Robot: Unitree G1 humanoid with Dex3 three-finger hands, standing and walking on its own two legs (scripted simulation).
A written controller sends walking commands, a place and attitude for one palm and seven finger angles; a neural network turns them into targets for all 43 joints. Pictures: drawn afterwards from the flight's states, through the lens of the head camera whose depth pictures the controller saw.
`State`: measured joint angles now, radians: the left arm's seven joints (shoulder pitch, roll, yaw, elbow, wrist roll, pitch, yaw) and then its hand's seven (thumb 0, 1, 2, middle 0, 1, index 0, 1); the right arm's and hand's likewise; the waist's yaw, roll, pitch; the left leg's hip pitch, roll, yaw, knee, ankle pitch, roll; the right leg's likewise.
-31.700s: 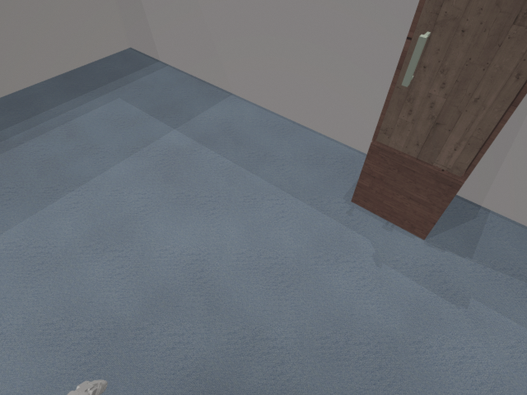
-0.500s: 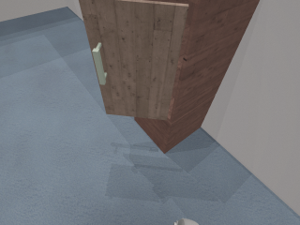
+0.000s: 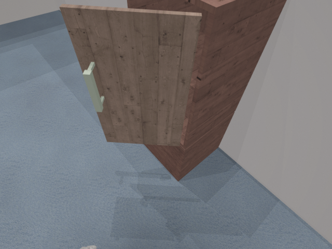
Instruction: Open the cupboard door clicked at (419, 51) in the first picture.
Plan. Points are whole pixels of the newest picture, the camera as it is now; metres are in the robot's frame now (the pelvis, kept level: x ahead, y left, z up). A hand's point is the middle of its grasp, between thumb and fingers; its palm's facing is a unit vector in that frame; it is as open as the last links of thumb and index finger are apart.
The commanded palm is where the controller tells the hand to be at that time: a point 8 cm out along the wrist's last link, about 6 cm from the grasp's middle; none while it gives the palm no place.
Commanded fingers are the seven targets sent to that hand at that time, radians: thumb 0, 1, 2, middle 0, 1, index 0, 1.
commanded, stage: come to a stop and stand still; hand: left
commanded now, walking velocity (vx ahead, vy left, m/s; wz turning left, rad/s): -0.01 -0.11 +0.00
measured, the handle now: (95, 88) +0.56 +0.25 +0.03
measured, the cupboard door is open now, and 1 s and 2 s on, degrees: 46 46 46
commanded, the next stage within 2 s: look again from close up in 0.54 s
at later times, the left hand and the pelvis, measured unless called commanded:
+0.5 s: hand out of the picture +0.00 +0.16 -0.17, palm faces -0.02 -0.98 -0.21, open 7.4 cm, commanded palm none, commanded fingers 0.00 0.90 0.90 -0.20 -0.30 -0.20 -0.30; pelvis -0.01 -0.01 +0.00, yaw -1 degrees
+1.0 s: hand out of the picture +0.04 +0.17 -0.17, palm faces -0.05 -0.98 -0.21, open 7.4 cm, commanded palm none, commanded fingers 0.00 0.90 0.90 -0.20 -0.30 -0.20 -0.30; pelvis +0.01 -0.01 +0.01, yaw -3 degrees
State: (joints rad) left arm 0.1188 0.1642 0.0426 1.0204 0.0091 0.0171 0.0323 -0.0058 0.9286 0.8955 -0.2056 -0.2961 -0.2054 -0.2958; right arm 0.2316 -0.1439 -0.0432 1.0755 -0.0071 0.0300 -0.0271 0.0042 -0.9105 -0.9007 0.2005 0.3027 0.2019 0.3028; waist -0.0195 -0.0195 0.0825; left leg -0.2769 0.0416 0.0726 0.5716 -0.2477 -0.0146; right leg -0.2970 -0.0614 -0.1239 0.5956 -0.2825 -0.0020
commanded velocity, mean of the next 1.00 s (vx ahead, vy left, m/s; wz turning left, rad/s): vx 0.00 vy -0.02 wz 0.00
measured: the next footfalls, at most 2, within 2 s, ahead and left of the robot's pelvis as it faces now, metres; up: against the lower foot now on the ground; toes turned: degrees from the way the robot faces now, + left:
right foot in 0.24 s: -0.01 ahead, -0.12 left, +0.00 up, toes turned -4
right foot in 1.96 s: +0.02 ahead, -0.07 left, +0.00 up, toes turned -5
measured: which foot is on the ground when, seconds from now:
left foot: down 0.00-1.00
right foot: down 0.00-0.00, up 0.02-0.22, down 0.24-1.00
